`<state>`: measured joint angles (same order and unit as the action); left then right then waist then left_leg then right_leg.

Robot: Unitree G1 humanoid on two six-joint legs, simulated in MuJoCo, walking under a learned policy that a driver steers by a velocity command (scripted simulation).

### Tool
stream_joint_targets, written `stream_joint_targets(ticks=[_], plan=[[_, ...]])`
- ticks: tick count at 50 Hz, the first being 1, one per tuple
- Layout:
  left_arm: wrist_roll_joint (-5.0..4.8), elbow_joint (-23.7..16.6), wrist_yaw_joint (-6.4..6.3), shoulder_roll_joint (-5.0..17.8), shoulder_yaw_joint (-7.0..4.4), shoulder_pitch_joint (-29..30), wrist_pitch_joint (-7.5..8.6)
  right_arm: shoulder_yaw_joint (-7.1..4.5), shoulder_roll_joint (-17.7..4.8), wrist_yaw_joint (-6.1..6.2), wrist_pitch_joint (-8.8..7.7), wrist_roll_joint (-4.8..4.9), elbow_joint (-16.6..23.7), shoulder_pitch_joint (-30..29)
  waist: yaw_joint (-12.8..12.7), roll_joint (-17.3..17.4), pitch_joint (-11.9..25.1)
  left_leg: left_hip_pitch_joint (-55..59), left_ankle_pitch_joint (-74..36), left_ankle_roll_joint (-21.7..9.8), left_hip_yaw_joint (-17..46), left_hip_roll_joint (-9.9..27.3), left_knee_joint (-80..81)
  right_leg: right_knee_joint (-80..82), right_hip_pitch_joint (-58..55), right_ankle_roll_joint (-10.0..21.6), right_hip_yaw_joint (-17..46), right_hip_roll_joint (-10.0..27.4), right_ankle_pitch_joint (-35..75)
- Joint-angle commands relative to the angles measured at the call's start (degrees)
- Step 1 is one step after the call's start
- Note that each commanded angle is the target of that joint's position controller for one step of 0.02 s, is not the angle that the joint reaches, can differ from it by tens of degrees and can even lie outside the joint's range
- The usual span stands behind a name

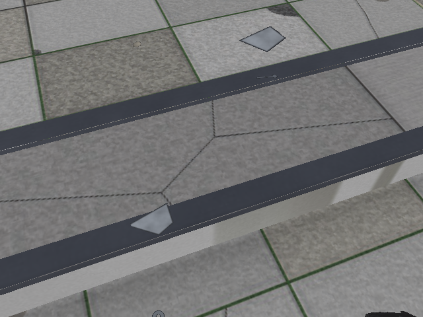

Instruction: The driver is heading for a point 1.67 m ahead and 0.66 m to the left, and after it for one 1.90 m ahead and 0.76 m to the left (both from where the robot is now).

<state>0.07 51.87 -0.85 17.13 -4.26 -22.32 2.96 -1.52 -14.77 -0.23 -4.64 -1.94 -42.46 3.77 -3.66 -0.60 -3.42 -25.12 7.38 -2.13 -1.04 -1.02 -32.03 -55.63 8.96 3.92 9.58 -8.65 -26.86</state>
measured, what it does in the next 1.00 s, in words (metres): steps on the spot, turning left: right foot, then left foot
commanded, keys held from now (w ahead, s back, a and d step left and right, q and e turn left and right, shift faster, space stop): q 0.90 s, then no key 0.10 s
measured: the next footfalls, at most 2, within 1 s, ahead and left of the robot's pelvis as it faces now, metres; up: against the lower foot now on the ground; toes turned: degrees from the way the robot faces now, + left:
right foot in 0.38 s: +0.16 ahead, -0.09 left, +0.00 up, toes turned +13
left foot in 0.84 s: +0.04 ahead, +0.10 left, +0.00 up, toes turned +27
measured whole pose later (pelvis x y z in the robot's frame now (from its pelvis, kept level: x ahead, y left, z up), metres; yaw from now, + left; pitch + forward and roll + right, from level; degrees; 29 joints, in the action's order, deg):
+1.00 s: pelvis +0.04 +0.02 +0.02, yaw +31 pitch +0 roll -1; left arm 1.2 47.8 -0.7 18.0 -3.6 -11.3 -2.4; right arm -3.3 -16.5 -0.2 2.6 -0.1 -46.1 10.7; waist -0.9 -2.8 -4.8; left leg -10.6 12.9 -4.3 2.3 -3.6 -24.1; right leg -57.7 26.2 -1.7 -0.3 1.7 -22.3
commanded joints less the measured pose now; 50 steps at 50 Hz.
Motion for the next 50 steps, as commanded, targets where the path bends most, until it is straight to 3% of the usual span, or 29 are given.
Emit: stream_joint_targets(ticks=[1, 3, 4, 8, 12, 16, 18, 19, 20, 21, 22, 23, 24, 27, 32, 37, 39, 40, 41, 42, 43, 44, 45, 46, 48, 50], plan=[[1.39, -2.22, -0.15, 3.86, -0.13, -2.51, 0.42, -1.75, -5.08, -0.25, -0.05, 1.43, -1.25, 10.26, 3.95, 1.87, 8.92, 25.70, -39.73, -13.34, 23.46, 19.56, 10.13, -16.02, 19.75, -1.76, -0.62, 3.78, 1.97], [2.50, -3.40, 0.77, 3.43, 0.16, 0.55, -0.57, -0.99, -3.73, -0.10, -0.25, 2.17, -3.16, 9.56, 2.42, 6.18, 6.75, 21.08, -43.32, -10.64, 15.94, 13.77, 12.43, -9.31, 18.12, -3.13, -3.84, 7.16, 3.90], [2.66, -3.21, 1.04, 2.78, 0.42, 0.45, -1.14, -1.03, -4.39, -0.23, -0.31, 2.11, -3.98, 10.06, 1.89, 6.98, 7.31, 19.37, -46.21, -10.23, 14.44, 12.56, 12.62, -7.18, 15.67, -3.79, -5.18, 7.01, 4.74], [1.63, -4.45, 0.62, 1.29, 1.58, 3.83, -2.23, -2.45, -8.93, -0.32, 0.51, 1.56, -5.49, 11.72, 1.41, 6.98, 8.96, 16.50, -48.10, -11.50, 13.24, 11.43, 12.45, 2.55, 13.81, -5.91, -7.81, 6.88, 5.00], [0.95, -5.77, -0.13, 2.10, 2.02, 9.30, -3.18, -3.31, -9.68, -0.17, 2.65, 1.28, -5.30, 12.23, 2.86, 8.00, 9.20, 11.21, -28.94, -10.08, 15.50, 10.06, 13.44, 8.45, 10.27, -5.52, -8.23, 6.98, 8.78], [0.43, -7.03, -1.14, 2.54, 2.19, 12.39, -3.51, -4.33, -10.28, -0.14, 5.02, 0.92, -4.86, 11.77, 3.89, 8.82, 5.78, 7.48, -9.00, -9.00, 21.83, 9.22, 12.98, 16.03, 7.72, -4.81, -8.05, 5.86, 6.58], [0.34, -6.46, -1.83, 1.92, 2.34, 9.10, -2.64, -4.51, -9.98, 0.10, 5.83, 1.28, -4.35, 9.78, 1.61, 8.16, 4.50, 5.24, -7.17, -6.72, 24.23, 7.87, 9.88, 28.02, 1.82, -3.86, -7.86, 5.65, 10.71], [0.73, -6.34, -2.38, 3.57, 1.94, 7.73, -1.97, -4.18, -8.56, 0.27, 5.97, 1.61, -3.96, 9.86, 1.37, 5.60, 4.26, 3.07, -2.35, -4.07, 24.10, 5.80, 6.98, 35.51, -1.73, -2.87, -4.42, 9.03, 11.90], [1.82, -7.08, -3.02, 7.74, 1.24, 7.43, -1.62, -3.12, -4.05, 0.20, 5.75, 2.01, -3.09, 12.17, 3.13, -5.33, 5.94, -0.18, 11.32, -0.90, 17.33, 0.85, -3.49, 41.99, -5.38, 0.03, 7.48, 22.53, 11.22], [1.46, -8.02, -2.72, 12.32, 0.05, 11.71, -2.28, -3.29, -4.30, 0.71, 5.93, 2.11, -2.33, 13.38, 4.69, -14.99, 4.04, -5.89, 26.45, 0.56, 4.80, -7.96, -14.34, 45.05, -0.24, 7.45, 18.95, 31.98, 18.77], [1.05, -8.13, -2.38, 8.89, 0.49, 10.94, -2.53, -4.25, -8.51, 0.90, 6.27, 0.48, -3.44, 14.38, 4.94, -8.05, 4.19, -4.02, 26.53, 1.08, 5.55, -3.27, -24.49, 43.42, 1.89, 10.57, 16.60, 32.35, 23.95], [0.62, -8.61, -2.25, 5.24, 1.48, 13.20, -2.44, -4.74, -8.70, 0.63, 6.64, 0.55, -4.55, 14.57, 6.32, -4.42, 3.12, -3.28, 23.41, 1.25, 5.79, -2.39, -27.89, 42.38, 3.22, 9.92, 11.11, 28.94, 26.20], [0.70, -9.21, -2.18, 3.68, 1.89, 15.47, -2.51, -4.82, -8.07, 0.38, 7.16, 0.54, -5.24, 15.07, 7.26, -3.53, 1.98, -2.84, 20.57, 2.03, 5.13, -1.71, -30.53, 41.71, 4.02, 8.19, 5.25, 25.46, 28.32], [1.08, -9.16, -2.39, 4.10, 1.70, 14.31, -2.29, -4.66, -7.24, -0.76, 8.16, 0.53, -4.89, 13.63, 6.15, -6.90, 3.23, -4.69, 16.57, 4.19, 3.02, -1.33, -32.18, 39.34, -0.51, 7.01, -3.18, 21.53, 37.05], [1.22, -7.55, -1.83, 6.26, 0.54, 9.76, -2.50, -3.74, -6.06, -1.96, 8.84, 1.13, -2.15, 7.64, 2.84, -8.10, 5.18, -3.32, 17.88, 5.05, 1.22, 0.19, -22.06, 37.39, -6.34, 8.35, -5.48, 24.36, 38.29], [1.67, -6.93, -0.53, 8.83, -0.68, 10.07, -2.85, -3.13, -6.04, -2.21, 8.84, 1.78, -0.41, 5.89, 2.14, -10.14, 6.11, 5.61, 19.17, 2.68, -2.65, 0.04, -10.14, 34.68, -3.74, 7.46, -8.37, 25.87, 37.66], [1.35, -6.68, -0.22, 9.68, -1.18, 10.74, -3.25, -3.07, -5.96, -2.23, 8.41, 1.92, -0.33, 7.06, 3.21, -9.98, 6.46, 9.58, 16.02, 1.41, -3.84, -0.42, -2.81, 31.74, -2.83, 5.94, -9.66, 26.06, 36.82], [0.95, -6.53, -0.14, 9.84, -1.36, 11.33, -3.52, -3.04, -5.86, -2.04, 7.92, 1.73, -0.85, 8.82, 4.73, -8.61, 6.57, 14.11, 10.16, 0.48, -4.18, -0.98, 4.71, 28.57, -0.32, 3.69, -11.59, 25.36, 33.64], [1.00, -5.89, 0.01, 9.17, -1.39, 9.56, -3.71, -3.40, -7.54, -1.51, 7.27, 1.12, -1.25, 9.86, 5.36, -3.92, 6.27, 19.23, 4.67, -0.43, 0.08, 0.14, 12.22, 23.40, 4.57, -0.05, -14.03, 23.76, 26.15], [1.68, -6.95, 0.46, 5.40, -0.65, 7.45, -4.10, -4.53, -13.41, -0.82, 6.51, 0.36, -0.89, 10.78, 4.40, 11.78, 5.52, 25.54, -3.22, -3.37, 18.90, 14.04, 17.98, 8.90, 17.31, -4.51, -19.40, 17.37, 4.06], [1.69, -10.79, -0.83, 3.29, 0.29, 13.17, -4.99, -6.41, -20.64, -0.83, 6.36, 0.67, -1.01, 13.21, 6.80, 17.33, 2.95, 20.24, -21.84, -12.79, 30.64, 24.32, 15.90, 1.19, 25.11, -5.96, -14.37, 8.84, -10.20], [1.52, -10.45, -1.25, 5.14, 0.08, 14.59, -5.49, -6.16, -17.63, -0.50, 6.44, 1.08, -1.61, 14.15, 7.28, 9.60, 2.86, 19.89, -22.66, -14.76, 26.95, 21.81, 15.11, -4.14, 24.74, -5.85, -9.14, 10.85, -8.05], [0.54, -9.41, -0.89, 5.32, -0.15, 13.41, -5.42, -5.07, -14.10, -0.17, 6.56, 1.49, -1.30, 10.51, 4.89, 7.74, 1.04, 18.52, -19.56, -13.17, 21.83, 17.38, 14.94, -4.86, 24.37, -5.51, -7.78, 11.38, -2.89], [0.26, -8.13, -0.53, 5.73, -0.32, 11.74, -4.88, -4.35, -11.71, 0.11, 6.85, 1.36, -0.42, 6.08, 2.92, 7.50, 0.73, 18.59, -17.45, -10.57, 18.03, 13.56, 15.02, -3.37, 23.88, -5.34, -7.57, 11.68, 1.55], [1.52, -6.50, 0.12, 6.69, -0.70, 9.48, -4.66, -3.49, -9.34, 0.57, 6.62, 1.96, -0.02, 4.89, 2.73, 8.64, 4.13, 21.70, -24.82, -9.54, 14.75, 10.98, 14.05, -4.69, 21.91, -5.63, -8.61, 10.83, 5.51], [1.13, -6.10, 0.49, 5.71, -0.50, 9.13, -4.91, -3.27, -9.34, 0.53, 6.22, 2.11, -0.87, 6.84, 3.12, 6.32, 6.01, 23.44, -27.50, -9.64, 14.22, 11.31, 13.73, -4.46, 20.64, -6.01, -8.72, 10.38, 6.53]])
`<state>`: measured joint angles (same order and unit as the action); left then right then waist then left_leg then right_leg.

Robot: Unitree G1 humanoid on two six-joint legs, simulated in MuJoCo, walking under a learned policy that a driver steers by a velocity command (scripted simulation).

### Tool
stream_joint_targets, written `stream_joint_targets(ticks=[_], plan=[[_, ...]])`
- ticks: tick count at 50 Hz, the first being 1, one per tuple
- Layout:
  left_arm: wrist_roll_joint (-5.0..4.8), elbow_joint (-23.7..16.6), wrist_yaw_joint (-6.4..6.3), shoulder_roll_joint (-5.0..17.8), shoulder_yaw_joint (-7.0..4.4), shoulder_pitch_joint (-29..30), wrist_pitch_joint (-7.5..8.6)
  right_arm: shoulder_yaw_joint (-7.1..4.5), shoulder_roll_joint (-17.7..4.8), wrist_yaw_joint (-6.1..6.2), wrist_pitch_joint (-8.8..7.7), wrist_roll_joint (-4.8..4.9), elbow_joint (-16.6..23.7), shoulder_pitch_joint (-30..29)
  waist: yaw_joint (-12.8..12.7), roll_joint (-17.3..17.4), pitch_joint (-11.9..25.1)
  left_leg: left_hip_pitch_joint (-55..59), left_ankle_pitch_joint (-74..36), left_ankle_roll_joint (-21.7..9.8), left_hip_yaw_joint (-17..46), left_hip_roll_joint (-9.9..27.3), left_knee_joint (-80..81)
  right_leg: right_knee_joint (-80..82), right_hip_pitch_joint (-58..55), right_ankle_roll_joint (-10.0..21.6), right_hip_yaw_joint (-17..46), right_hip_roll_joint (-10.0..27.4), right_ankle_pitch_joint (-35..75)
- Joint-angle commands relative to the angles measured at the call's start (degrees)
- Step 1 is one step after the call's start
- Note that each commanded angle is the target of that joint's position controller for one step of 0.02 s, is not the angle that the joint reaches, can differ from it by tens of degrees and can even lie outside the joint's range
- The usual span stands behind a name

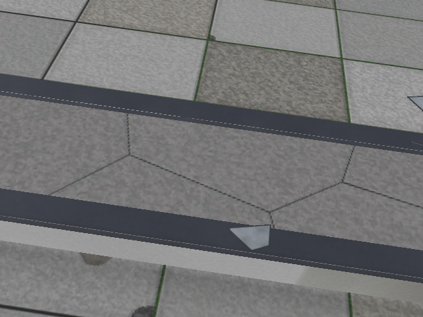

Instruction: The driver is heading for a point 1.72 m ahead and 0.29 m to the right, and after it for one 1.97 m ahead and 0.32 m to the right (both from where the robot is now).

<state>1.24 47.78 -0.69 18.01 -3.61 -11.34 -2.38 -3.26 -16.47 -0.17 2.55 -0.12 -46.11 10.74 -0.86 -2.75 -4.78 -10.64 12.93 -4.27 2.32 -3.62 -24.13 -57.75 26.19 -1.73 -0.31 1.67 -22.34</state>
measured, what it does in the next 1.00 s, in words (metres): walks ahead: right foot, then left foot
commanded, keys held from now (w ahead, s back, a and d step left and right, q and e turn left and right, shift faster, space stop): no key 0.20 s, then w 0.76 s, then no key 0.04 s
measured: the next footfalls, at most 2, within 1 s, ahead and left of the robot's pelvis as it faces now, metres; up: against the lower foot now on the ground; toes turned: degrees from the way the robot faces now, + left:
right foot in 0.32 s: +0.03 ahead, -0.12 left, +0.00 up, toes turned +3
left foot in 0.74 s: +0.28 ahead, +0.13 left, +0.00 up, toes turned +7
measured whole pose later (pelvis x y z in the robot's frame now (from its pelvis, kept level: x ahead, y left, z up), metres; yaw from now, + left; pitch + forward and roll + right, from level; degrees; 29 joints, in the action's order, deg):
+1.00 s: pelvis +0.25 +0.07 +0.00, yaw +3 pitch +0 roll +0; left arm 2.3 56.2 1.4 14.1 -2.1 -11.0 2.8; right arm -1.6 -12.5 -0.5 -5.2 -0.9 -57.3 18.0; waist 0.3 -2.3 -2.4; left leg -6.0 9.6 -5.5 -5.3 -4.0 -15.6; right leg -58.7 29.7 2.6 -0.5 4.4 -12.9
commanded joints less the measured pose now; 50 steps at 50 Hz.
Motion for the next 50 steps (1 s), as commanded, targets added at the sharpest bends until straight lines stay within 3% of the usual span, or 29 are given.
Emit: stream_joint_targets(ticks=[1, 6, 10, 11, 13, 15, 16, 17, 18, 19, 20, 22, 24, 29, 33, 35, 36, 37, 38, 39, 40, 41, 42, 44, 47, 48, 50], plan=[[-0.22, -1.99, 0.32, 4.33, -1.00, -1.49, 0.23, -1.46, -7.80, 0.55, -1.16, 0.22, 2.30, 0.55, 0.63, 8.24, 7.16, 9.49, -32.14, -7.59, 11.06, 14.09, 6.06, -1.05, 3.40, -0.48, 1.25, 0.08, 2.18], [-0.31, -1.43, -0.17, 3.50, -0.51, 0.28, -0.44, -0.62, -7.73, 1.12, -1.44, -0.60, 0.17, 2.26, 2.25, 9.45, 4.92, 8.44, -23.04, -8.26, 13.36, 14.86, 7.48, 8.50, 0.34, -0.12, 1.53, -0.16, 0.80], [-0.76, -0.27, -0.78, 2.65, 0.02, 0.15, -0.22, 0.03, -7.81, 1.20, -1.68, -1.04, -1.32, 1.01, 2.13, 9.32, 4.14, 4.24, -20.52, -8.25, 14.33, 14.52, 6.87, 17.09, -7.29, 1.05, 1.30, -1.17, -0.72], [-0.60, 0.11, -0.80, 2.57, 0.17, -0.41, 0.03, 0.02, -8.04, 1.16, -1.63, -1.03, -2.05, 1.73, 2.31, 9.33, 5.28, 3.91, -13.07, -8.36, 15.30, 14.23, 7.79, 19.07, -9.40, 1.41, 0.65, -1.70, -1.23], [0.05, 0.60, -0.54, 2.29, 0.43, -0.64, 0.89, -0.22, -8.70, 0.99, -1.09, -1.05, -3.58, 2.80, 2.25, 9.54, 3.77, 1.42, 8.33, -8.69, 18.58, 13.59, 10.49, 23.55, -12.04, 2.46, -0.91, -2.80, -2.04], [0.31, 2.15, -0.51, 0.75, 0.97, -3.43, 2.07, -0.12, -7.98, 0.84, -0.64, -0.68, -3.88, 0.91, -0.48, 7.76, 0.87, -5.65, 21.45, -7.18, 19.23, 11.60, 9.75, 34.65, -20.14, 4.49, -2.10, -3.55, 1.94], [0.50, 3.16, -0.89, 1.38, 0.95, -5.69, 2.82, 0.31, -6.23, 0.74, -1.05, -0.55, -3.42, -0.21, -1.72, 5.00, 0.54, -11.34, 23.04, -5.42, 18.15, 9.56, 6.48, 38.32, -26.20, 5.92, 2.03, -1.27, 0.47], [1.03, 4.33, -1.46, 3.80, 0.75, -10.75, 3.54, 1.12, -3.11, 0.49, -1.96, -0.50, -1.90, -2.66, -3.71, -2.31, 1.23, -18.78, 21.33, -3.06, 12.32, 5.61, -3.94, 44.43, -32.61, 8.30, 13.17, 7.95, -6.95], [0.26, 5.70, -1.06, 9.80, -0.84, -13.27, 3.90, 1.29, -2.72, 0.32, -2.67, -0.04, -0.46, -5.68, -4.99, -11.81, -1.20, -26.73, 16.42, -1.00, 0.68, -3.05, -14.96, 53.57, -31.24, 13.57, 30.46, 16.78, -19.78], [0.61, 6.72, -0.64, 8.66, -1.03, -12.22, 4.14, 0.29, -6.83, 0.38, -3.23, -1.92, -0.23, -7.53, -3.85, -6.12, -6.48, -27.99, 14.13, -0.31, 2.08, 1.06, -22.20, 54.38, -25.89, 15.83, 31.68, 19.82, -17.99], [-0.02, 6.09, -0.29, 5.84, -0.34, -9.14, 4.63, 0.06, -6.67, -0.26, -3.73, -1.75, -1.54, -4.92, -1.17, -3.46, -6.04, -27.09, 10.39, 0.21, 2.59, 2.63, -24.83, 54.43, -25.47, 15.26, 28.37, 17.29, -15.85], [-0.71, 5.79, -0.06, 4.19, -0.07, -6.53, 5.36, -0.12, -6.09, -1.44, -4.19, -1.90, -3.54, -2.05, 0.73, -3.36, -4.25, -26.10, 5.80, 1.86, 0.32, 4.47, -26.99, 54.64, -26.80, 13.11, 20.47, 12.91, -7.80], [-0.69, 7.18, 0.06, 3.18, 0.06, -8.70, 6.36, 0.12, -4.33, -2.15, -4.47, -2.16, -3.52, -3.77, -0.09, -2.72, -2.55, -26.36, 1.99, 3.14, -1.91, 5.25, -27.56, 53.89, -28.06, 12.88, 14.82, 10.61, 1.74], [-0.47, 10.12, 0.24, 2.86, -0.03, -13.42, 7.26, 0.78, -2.03, -2.60, -4.64, -1.83, -0.78, -11.56, -2.44, -3.19, -2.60, -25.77, -2.03, 5.07, -5.16, 6.43, -19.06, 52.75, -26.92, 13.31, 9.59, 9.71, 11.76], [-0.13, 10.79, 0.40, 4.23, -0.37, -13.68, 7.60, 0.94, -2.26, -2.22, -4.93, -1.58, 0.49, -13.19, -2.01, -4.09, -2.25, -18.08, -1.65, 3.05, -6.88, 5.43, -11.20, 49.20, -24.76, 12.21, 7.26, 10.59, 24.31], [-0.26, 10.68, 0.42, 4.96, -0.52, -12.17, 7.62, 0.51, -3.10, -1.52, -5.31, -1.47, -0.08, -9.67, 0.23, -4.20, -0.75, -10.96, -1.43, 1.11, -7.71, 3.92, -8.30, 45.09, -23.80, 11.14, 6.59, 11.37, 33.96], [-0.45, 10.62, 0.46, 4.82, -0.37, -11.02, 7.49, 0.09, -3.50, -1.02, -5.73, -1.60, -1.83, -4.38, 3.03, -2.88, 1.44, -4.14, -2.84, 0.08, -8.25, 2.37, -4.49, 38.56, -23.43, 10.09, 4.84, 10.12, 42.47], [-0.50, 10.57, 0.58, 3.65, 0.11, -11.06, 7.39, -0.74, -5.16, -0.32, -6.37, -2.07, -4.90, 4.17, 6.16, 0.03, 6.47, 6.88, -3.27, -1.09, -8.10, 1.69, -1.93, 27.59, -20.69, 8.81, 2.08, 7.11, 45.52], [-1.20, 8.53, 0.72, 1.07, 1.19, -10.36, 7.54, -1.95, -9.59, 0.50, -6.91, -3.14, -6.47, 13.23, 9.62, 5.92, 13.12, 20.79, 4.64, -4.04, 4.91, 12.67, 1.47, 12.23, -9.19, 6.63, -0.58, 3.53, 33.02], [-1.65, 7.07, 0.74, -3.32, 2.10, -14.07, 7.46, -3.54, -16.28, 0.31, -6.58, -3.02, -8.44, 18.97, 8.09, 20.71, 18.01, 27.88, 10.89, -9.65, 30.61, 27.22, 9.83, -5.38, 4.69, 5.17, -3.10, -5.41, -5.13], [-0.33, 8.20, 0.36, 2.10, 0.60, -11.59, 6.89, -2.78, -12.60, -0.20, -6.22, -1.62, -7.80, 13.78, 5.96, 10.93, 13.29, 20.97, 15.07, -9.12, 32.13, 25.54, 11.64, -11.32, 7.05, 6.84, 4.42, -2.39, -5.35], [-0.30, 7.92, 0.87, 1.77, 0.51, -9.58, 7.01, -1.76, -8.81, -0.51, -6.28, -1.15, -6.05, 6.80, 3.31, 7.30, 6.93, 13.43, 15.14, -8.22, 24.58, 23.45, 12.27, -11.39, 7.43, 7.63, 4.42, 0.43, 0.48], [-0.37, 8.11, 1.26, 0.21, 0.90, -8.44, 7.14, -0.91, -5.61, -0.72, -6.66, -1.06, -5.37, 3.31, 1.96, 5.83, 4.01, 8.21, 8.82, -7.15, 18.70, 20.64, 14.24, -9.02, 5.97, 7.54, 3.68, 2.22, 4.35], [0.80, 8.70, 1.57, -0.63, 1.04, -8.53, 6.31, 0.11, -2.74, -0.44, -7.57, -0.96, -6.25, 2.34, -0.03, 7.14, 2.98, 4.17, -4.17, -5.55, 10.37, 16.51, 15.67, -5.95, 2.41, 6.37, 2.53, 3.61, 7.09], [0.99, 8.42, 2.08, -1.37, 1.03, -6.98, 5.28, 0.32, -2.97, -0.33, -8.75, -0.57, -8.29, 6.00, -0.78, 6.58, 4.20, 4.84, -17.48, -6.60, 5.09, 15.54, 15.27, -4.61, 2.98, 4.82, 0.67, 3.33, 8.53], [1.22, 7.80, 2.25, -1.72, 1.09, -4.87, 5.14, 0.31, -3.36, -0.22, -8.81, -0.61, -8.75, 6.89, -0.62, 6.26, 3.74, 4.91, -18.41, -6.76, 4.01, 15.33, 15.73, -3.29, 4.52, 4.33, 0.24, 3.61, 9.98], [1.26, 6.71, 2.20, -2.12, 1.23, -0.91, 5.01, 0.91, -2.30, 0.10, -8.71, -0.58, -9.77, 8.47, -0.19, 5.93, 1.61, 4.53, -30.90, -6.81, 1.05, 14.92, 14.57, 1.22, 6.19, 2.98, -1.18, 3.27, 11.71]])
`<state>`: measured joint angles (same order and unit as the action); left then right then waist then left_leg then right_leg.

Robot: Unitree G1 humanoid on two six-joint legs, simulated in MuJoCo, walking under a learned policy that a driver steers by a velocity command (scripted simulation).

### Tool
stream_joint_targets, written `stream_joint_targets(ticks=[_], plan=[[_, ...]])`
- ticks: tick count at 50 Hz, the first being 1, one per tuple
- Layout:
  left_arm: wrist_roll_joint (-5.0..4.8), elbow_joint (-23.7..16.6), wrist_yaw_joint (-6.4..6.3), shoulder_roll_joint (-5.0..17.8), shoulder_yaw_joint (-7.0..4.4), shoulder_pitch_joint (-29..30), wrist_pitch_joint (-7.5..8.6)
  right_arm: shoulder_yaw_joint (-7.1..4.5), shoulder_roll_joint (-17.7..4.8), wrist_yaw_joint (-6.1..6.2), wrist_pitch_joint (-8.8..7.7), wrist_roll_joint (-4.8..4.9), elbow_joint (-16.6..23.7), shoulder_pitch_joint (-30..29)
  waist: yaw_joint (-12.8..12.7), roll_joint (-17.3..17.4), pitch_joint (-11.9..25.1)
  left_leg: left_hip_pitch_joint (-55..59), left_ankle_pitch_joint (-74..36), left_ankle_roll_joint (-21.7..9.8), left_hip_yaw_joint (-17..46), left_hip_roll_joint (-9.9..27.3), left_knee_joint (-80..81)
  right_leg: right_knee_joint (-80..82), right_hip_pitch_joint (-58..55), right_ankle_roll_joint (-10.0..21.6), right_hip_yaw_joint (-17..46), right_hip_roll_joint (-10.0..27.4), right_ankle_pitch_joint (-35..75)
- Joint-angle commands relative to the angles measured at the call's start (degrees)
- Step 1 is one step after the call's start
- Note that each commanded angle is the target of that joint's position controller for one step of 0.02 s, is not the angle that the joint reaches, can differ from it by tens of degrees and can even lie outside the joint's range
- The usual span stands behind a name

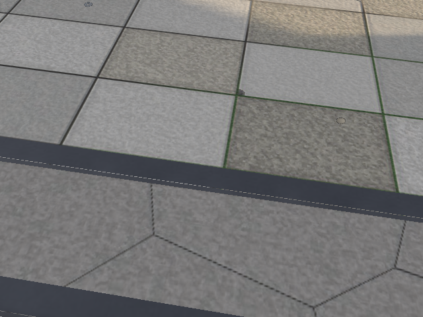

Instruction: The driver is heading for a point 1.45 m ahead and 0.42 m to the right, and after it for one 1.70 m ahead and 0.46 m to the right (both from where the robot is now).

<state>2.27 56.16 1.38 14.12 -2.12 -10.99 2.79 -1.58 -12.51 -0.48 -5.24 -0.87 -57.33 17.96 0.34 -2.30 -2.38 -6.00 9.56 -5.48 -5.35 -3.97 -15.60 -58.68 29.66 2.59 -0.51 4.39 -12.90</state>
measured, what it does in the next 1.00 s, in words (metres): walks ahead: right foot, then left foot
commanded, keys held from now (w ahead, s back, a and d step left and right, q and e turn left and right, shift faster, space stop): no key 0.38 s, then w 0.24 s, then w+e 0.38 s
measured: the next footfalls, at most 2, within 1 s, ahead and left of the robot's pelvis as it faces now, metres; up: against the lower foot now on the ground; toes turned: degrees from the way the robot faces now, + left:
right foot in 0.22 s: +0.19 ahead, -0.09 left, +0.00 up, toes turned -3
left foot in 0.52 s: +0.14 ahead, +0.10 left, +0.00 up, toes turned +2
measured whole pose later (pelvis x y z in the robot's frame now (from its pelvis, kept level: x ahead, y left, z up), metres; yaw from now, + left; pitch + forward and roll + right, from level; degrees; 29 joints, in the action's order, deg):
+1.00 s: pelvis +0.30 -0.04 +0.00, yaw -9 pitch +5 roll -3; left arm 0.2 35.7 0.7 5.0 3.8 6.2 -0.3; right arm 1.8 -7.9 2.2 -3.9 1.4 -65.3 31.7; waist 1.8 0.7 -0.2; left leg 8.7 15.7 -0.3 -10.9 5.2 -10.4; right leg -77.4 58.1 10.4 -11.3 -0.8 -28.7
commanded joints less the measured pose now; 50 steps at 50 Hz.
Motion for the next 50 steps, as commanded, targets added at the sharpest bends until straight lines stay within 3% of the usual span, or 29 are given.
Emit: stream_joint_targets(ticks=[1, 3, 6, 9, 10, 11, 12, 13, 15, 16, 19, 22, 24, 26, 28, 29, 30, 31, 32, 34, 37, 40, 42, 44, 46, 47, 48, 49, 50], plan=[[0.10, -2.11, -0.05, 1.15, 0.02, 0.39, -0.16, -0.43, -5.71, 0.56, -0.85, 0.09, 0.95, 1.73, -1.36, 5.23, -0.93, -0.53, -35.10, -5.19, 6.63, 14.59, 4.59, 5.57, 1.75, -1.87, -1.69, -0.02, 3.04], [-0.54, -0.78, -0.93, -1.35, 1.00, -1.37, -0.43, 0.14, -4.69, 0.89, -0.41, -0.69, 0.00, 3.30, -1.50, 8.12, 1.87, -1.31, -43.72, -4.75, 2.83, 13.29, 1.13, 9.60, -4.55, -2.24, -4.34, -2.34, 2.74], [-0.85, 0.56, -2.47, -0.63, 1.21, -1.84, -0.59, 1.08, -3.26, 1.56, 0.40, -1.10, -1.24, 5.47, -0.93, 8.44, 3.39, -0.06, -51.37, -5.27, 4.08, 14.68, -3.92, 12.23, -9.36, -0.46, -5.11, -4.30, 2.08], [-0.76, 3.59, -3.82, -0.16, 0.83, -9.67, 0.12, 0.88, -4.99, 2.00, 1.08, 0.18, -0.67, 1.49, -5.09, 7.83, 3.60, -0.18, -57.60, -4.82, 4.83, 14.39, -15.25, 22.65, -16.78, 2.57, -4.82, -5.86, 3.05], [-1.14, 5.62, -4.03, -0.65, 0.75, -15.09, 0.81, 0.51, -5.93, 1.73, 1.27, 1.58, -0.07, -1.35, -8.64, 6.01, 4.49, -1.89, -50.90, -3.07, 4.52, 12.19, -23.02, 35.48, -23.76, 2.96, -4.25, -5.54, 14.70], [-0.66, 6.88, -4.38, 3.35, 0.06, -18.50, 1.60, 0.35, -5.47, 1.46, 0.87, 2.51, 1.34, -2.37, -8.68, 1.17, 5.27, -9.10, -25.62, 0.10, 4.00, 8.23, -33.62, 39.05, -31.87, 4.32, 3.87, 1.54, 39.25], [-0.57, 6.92, -3.98, 5.03, 0.42, -17.70, 2.07, 1.36, 0.68, 1.40, 1.47, 2.60, 0.42, 6.00, -2.08, -8.59, 8.56, -14.98, 21.82, 2.68, 2.91, 0.95, -47.75, 34.29, -36.49, 10.78, 16.27, 16.16, 79.01], [-1.92, 6.35, -3.31, 4.07, 0.63, -15.40, 1.89, 1.22, 1.59, 1.87, 3.51, 1.67, -3.07, 12.02, -0.36, -3.23, 10.50, -12.62, 22.50, 3.26, 8.11, 2.03, -51.76, 35.33, -29.75, 16.64, 16.30, 18.41, 68.35], [-2.06, 3.41, -3.25, -1.13, 1.89, -4.00, 0.59, 0.76, 0.78, 1.83, 5.30, -0.89, -3.44, 8.91, 2.30, -1.88, 0.66, -11.25, 20.14, 5.03, 7.84, 4.17, -50.91, 42.43, -14.55, 14.30, 12.60, 12.94, 34.74], [-1.32, 2.62, -3.68, -2.89, 2.60, -1.43, 0.08, 0.40, 0.05, 1.82, 6.13, -1.21, -3.46, 7.34, 3.23, -1.96, -1.31, -8.64, 19.33, 6.02, 7.33, 4.64, -48.00, 43.67, -9.68, 12.35, 9.69, 10.50, 29.86], [-0.21, 3.63, -4.53, -1.26, 2.65, -4.05, -0.37, 1.30, 2.71, 2.38, 7.72, -0.54, -3.96, 5.55, 2.64, -2.97, -0.12, -4.42, 18.81, 7.76, 4.11, 4.34, -29.77, 41.37, -11.47, 8.12, 3.94, 5.58, 29.56], [-1.16, 4.23, -4.66, 2.36, 1.02, -8.44, -1.45, 1.61, 2.75, 3.19, 7.48, 0.08, -4.30, 4.45, 0.28, -4.42, 3.09, -3.22, 16.00, 6.59, 1.05, 2.74, -19.58, 43.69, -15.54, 8.18, 9.48, 5.73, -1.91], [-2.16, 3.47, -4.45, 3.83, -0.47, -8.54, -2.99, 1.53, 2.28, 2.95, 6.64, -0.73, -4.32, 4.05, -0.05, -4.32, -0.74, -2.49, 13.39, 4.72, -1.57, 1.56, -15.03, 46.74, -10.90, 7.68, 12.72, 5.55, -25.73], [-2.38, 2.63, -3.81, 1.93, -1.19, -7.97, -3.91, 1.88, 2.91, 2.63, 5.91, -1.34, -4.71, 6.77, 0.74, -1.39, -5.42, -1.49, 15.25, 2.26, -0.13, 2.60, -11.31, 44.71, -4.68, 7.55, 13.26, 4.85, -32.41], [-2.98, -0.41, -3.36, -0.52, -0.86, -3.03, -3.39, 1.47, 0.82, 2.49, 4.69, -1.13, -5.15, 11.19, 2.88, 7.28, -7.95, -2.62, 27.04, -1.50, 12.88, 8.60, -2.91, 33.91, 1.38, 5.53, 5.38, -1.25, -27.48], [-2.84, -1.90, -2.98, -3.28, -0.35, -0.84, -2.62, 0.61, -2.10, 2.72, 4.04, -0.69, -5.98, 14.83, 4.25, 15.41, -8.31, 1.20, 34.68, -4.85, 25.69, 15.66, 5.82, 19.86, 7.20, 3.89, -2.07, -6.42, -18.89], [-1.14, -2.00, -2.54, -4.00, -0.34, -1.18, -1.92, -0.33, -4.19, 2.93, 3.78, -0.88, -6.60, 16.99, 5.24, 18.54, -8.32, 3.09, 36.01, -9.30, 36.84, 23.09, 11.32, 2.93, 11.95, 2.63, -5.00, -6.80, -15.29], [0.34, -1.25, -1.98, -2.40, -0.97, -2.20, -1.44, -0.59, -4.41, 2.97, 3.56, -0.81, -6.42, 15.44, 3.35, 12.22, -8.88, 2.33, 34.04, -11.94, 37.61, 23.84, 10.69, -12.53, 16.59, 2.16, -2.75, -5.18, -14.32], [0.75, -0.83, -1.40, -2.75, -0.99, -2.98, -1.04, -0.90, -5.23, 2.88, 2.99, -1.14, -6.16, 14.31, 2.07, 7.94, -8.48, 3.20, 29.99, -11.78, 32.80, 22.72, 9.26, -22.09, 20.54, 2.16, -1.29, -4.77, -12.82], [-0.24, -1.96, -1.02, -4.58, -0.80, -0.78, -0.18, -0.54, -2.97, 2.28, 1.53, -1.55, -7.28, 15.73, 2.07, 5.75, -6.56, 7.76, 17.26, -10.49, 25.04, 20.19, 6.41, -41.59, 29.93, 3.07, 0.65, -5.61, -12.39], [-1.01, -8.45, -2.21, -7.24, 0.44, 7.77, -0.54, 0.43, -0.29, 1.58, 0.22, -2.71, -9.30, 19.48, 3.39, 4.27, -4.52, 13.16, 9.21, -7.05, 19.06, 21.74, 3.47, -61.79, 46.00, 5.03, 3.42, -6.32, -17.68], [-0.97, -16.69, -2.66, -8.46, 2.52, 16.96, -1.68, 1.45, -0.27, 1.74, -0.70, -2.68, -9.29, 18.81, 2.64, 3.24, -7.38, 8.74, 13.11, -3.83, 13.75, 22.02, 6.71, -62.60, 53.94, 5.33, 3.52, -5.83, -21.26], [-1.08, -20.90, -3.13, -9.17, 3.68, 20.17, -2.44, 2.01, -1.38, 1.68, -1.32, -2.09, -9.38, 18.41, 1.78, 6.03, -8.97, 4.95, 12.60, -3.06, 9.81, 21.29, 9.59, -62.10, 56.13, 5.22, 1.00, -5.01, -23.40], [-1.19, -26.22, -2.52, -9.18, 5.32, 24.27, -2.76, 2.85, -1.01, 2.43, -0.74, -0.45, -10.19, 17.51, 0.59, 6.55, -9.93, -3.71, 7.59, -1.69, 3.88, 17.36, 15.65, -46.69, 47.09, 4.72, -4.69, -2.41, -21.06], [-1.57, -26.24, -0.86, -10.13, 6.62, 20.12, -3.79, 2.74, -2.63, 3.84, 0.65, 1.28, -8.88, 16.33, -0.59, 6.90, -5.04, -8.53, -16.09, -3.55, -2.59, 16.26, 21.51, -28.35, 23.38, 6.23, -10.23, -1.32, -16.92], [-2.74, -24.17, -0.40, -9.25, 6.38, 17.54, -3.47, 3.17, -3.85, 3.71, 0.60, 2.94, -6.55, 14.46, -2.45, 4.61, -1.57, -9.67, -50.31, -4.50, -6.19, 16.57, 15.80, -21.45, 10.11, 7.52, -15.16, -4.57, -16.05], [-2.74, -22.18, -0.68, -5.73, 5.19, 10.67, -3.45, 2.23, -8.22, 3.62, 0.44, 3.63, -5.26, 15.57, -5.72, 7.97, 6.39, -5.54, -84.77, -5.32, -6.01, 18.22, 4.35, -20.33, 0.39, 7.86, -18.07, -9.01, -15.05], [-2.66, -19.32, -0.76, -3.73, 4.03, 1.59, -3.36, 0.80, -12.71, 3.31, 0.70, 3.25, -4.21, 15.23, -9.35, 13.98, 14.23, 2.58, -97.82, -4.70, -5.24, 20.14, -8.89, -15.40, -4.79, 9.04, -16.32, -11.38, -16.25], [-1.64, -17.67, -0.28, -0.82, 2.64, -5.67, -3.04, -0.77, -15.46, 2.36, 1.06, 2.96, -2.32, 13.41, -12.93, 18.50, 20.84, 7.04, -99.33, -2.76, -5.24, 20.10, -23.68, -5.85, -11.50, 11.06, -9.39, -12.50, -16.21]])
